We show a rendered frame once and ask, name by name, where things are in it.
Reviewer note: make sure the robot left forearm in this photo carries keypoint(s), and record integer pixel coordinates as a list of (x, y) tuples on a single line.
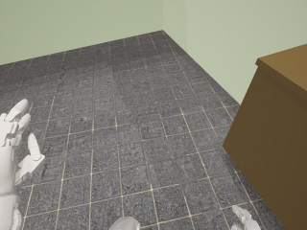
[(10, 217)]

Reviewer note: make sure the robot left thigh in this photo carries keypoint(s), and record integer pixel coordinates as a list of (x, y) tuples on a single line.
[(125, 223)]

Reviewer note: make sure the robot left hand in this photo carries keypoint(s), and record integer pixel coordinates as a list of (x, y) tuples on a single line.
[(12, 126)]

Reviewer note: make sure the counter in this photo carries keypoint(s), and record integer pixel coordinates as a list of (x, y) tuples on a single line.
[(268, 137)]

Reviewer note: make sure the robot right hand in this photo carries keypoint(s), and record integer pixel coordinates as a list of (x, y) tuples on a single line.
[(245, 217)]

